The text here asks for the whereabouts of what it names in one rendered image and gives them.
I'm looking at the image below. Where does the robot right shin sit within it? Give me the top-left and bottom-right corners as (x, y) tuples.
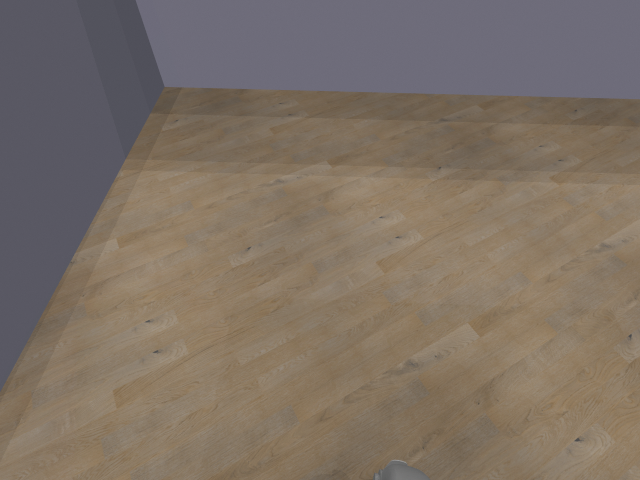
(385, 460), (408, 468)

